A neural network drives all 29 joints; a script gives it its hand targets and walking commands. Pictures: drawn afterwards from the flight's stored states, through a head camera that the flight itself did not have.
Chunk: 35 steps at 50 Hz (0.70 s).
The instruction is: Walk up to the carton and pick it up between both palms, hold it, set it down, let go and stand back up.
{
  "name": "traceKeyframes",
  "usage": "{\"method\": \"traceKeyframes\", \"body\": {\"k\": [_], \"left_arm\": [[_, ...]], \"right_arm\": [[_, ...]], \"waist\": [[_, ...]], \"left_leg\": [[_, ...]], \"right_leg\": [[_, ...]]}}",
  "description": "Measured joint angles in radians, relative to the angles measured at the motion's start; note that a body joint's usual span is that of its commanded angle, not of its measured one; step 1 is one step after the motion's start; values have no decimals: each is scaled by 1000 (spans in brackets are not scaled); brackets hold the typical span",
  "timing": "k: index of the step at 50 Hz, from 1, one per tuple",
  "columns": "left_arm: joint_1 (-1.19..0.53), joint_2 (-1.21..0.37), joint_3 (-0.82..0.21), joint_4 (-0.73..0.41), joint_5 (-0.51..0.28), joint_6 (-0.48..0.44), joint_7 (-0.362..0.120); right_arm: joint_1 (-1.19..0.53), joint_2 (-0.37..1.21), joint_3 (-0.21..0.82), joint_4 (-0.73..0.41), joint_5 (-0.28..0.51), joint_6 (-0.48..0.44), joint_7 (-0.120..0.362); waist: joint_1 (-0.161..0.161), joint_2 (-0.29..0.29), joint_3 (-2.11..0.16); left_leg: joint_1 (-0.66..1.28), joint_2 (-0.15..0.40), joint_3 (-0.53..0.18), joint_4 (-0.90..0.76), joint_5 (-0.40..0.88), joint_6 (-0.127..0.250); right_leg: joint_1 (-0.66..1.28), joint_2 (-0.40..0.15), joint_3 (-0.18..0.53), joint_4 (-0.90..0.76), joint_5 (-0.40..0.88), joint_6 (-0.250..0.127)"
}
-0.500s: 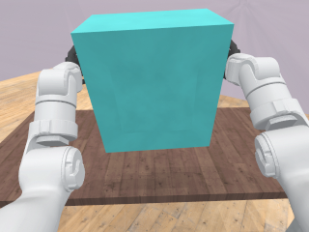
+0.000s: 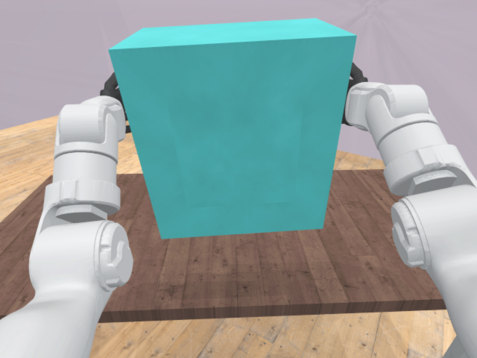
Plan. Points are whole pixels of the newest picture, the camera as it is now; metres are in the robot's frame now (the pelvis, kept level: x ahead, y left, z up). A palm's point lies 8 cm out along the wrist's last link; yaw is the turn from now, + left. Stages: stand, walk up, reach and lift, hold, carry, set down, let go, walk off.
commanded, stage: hold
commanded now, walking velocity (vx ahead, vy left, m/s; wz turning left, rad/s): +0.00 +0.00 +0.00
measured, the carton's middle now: (236, 132) +0.37 +0.00 +0.30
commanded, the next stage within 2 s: set down in 1.42 s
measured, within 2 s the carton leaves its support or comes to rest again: neither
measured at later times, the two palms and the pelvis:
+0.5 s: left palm (117, 123) +0.36 +0.19 +0.33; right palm (350, 117) +0.36 -0.18 +0.33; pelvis -0.01 +0.00 +0.00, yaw +0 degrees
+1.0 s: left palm (118, 122) +0.37 +0.19 +0.32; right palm (350, 114) +0.36 -0.18 +0.33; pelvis -0.01 +0.00 +0.00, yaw +0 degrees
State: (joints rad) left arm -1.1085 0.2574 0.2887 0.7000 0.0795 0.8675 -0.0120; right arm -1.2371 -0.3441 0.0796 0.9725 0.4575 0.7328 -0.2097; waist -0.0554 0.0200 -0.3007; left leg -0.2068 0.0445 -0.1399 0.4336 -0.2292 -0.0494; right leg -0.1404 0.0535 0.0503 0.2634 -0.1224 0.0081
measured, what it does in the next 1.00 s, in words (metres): stands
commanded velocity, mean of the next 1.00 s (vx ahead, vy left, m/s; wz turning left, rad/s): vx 0.00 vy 0.00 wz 0.00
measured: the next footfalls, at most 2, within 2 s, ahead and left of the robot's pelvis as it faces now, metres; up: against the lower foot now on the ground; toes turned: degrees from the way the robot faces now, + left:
none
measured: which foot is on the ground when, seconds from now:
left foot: down 0.00-1.00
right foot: down 0.00-1.00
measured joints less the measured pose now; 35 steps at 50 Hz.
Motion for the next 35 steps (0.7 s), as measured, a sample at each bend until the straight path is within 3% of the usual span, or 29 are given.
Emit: {"method": "traceKeyframes", "body": {"k": [13, 20, 35], "left_arm": [[8, 13, -23, 1, 1, -7, -10], [38, 9, -43, -48, -45, -24, 22], [18, 1, -30, -8, -35, -23, 24]], "right_arm": [[30, 12, -8, -24, -10, -3, -1], [79, 4, -10, -102, -3, -17, -8], [34, 5, -30, -27, -15, -17, 3]], "waist": [[-7, 0, 48], [-7, 6, 30], [1, -2, 21]], "left_leg": [[-4, -7, -8, -16, 23, -1], [-38, -8, -8, -7, 25, 1], [-28, -13, 1, -8, 23, 5]], "right_leg": [[-3, -7, -5, -9, 14, 1], [-31, -6, -4, -13, 24, 5], [-31, -11, 6, 4, 13, 8]]}}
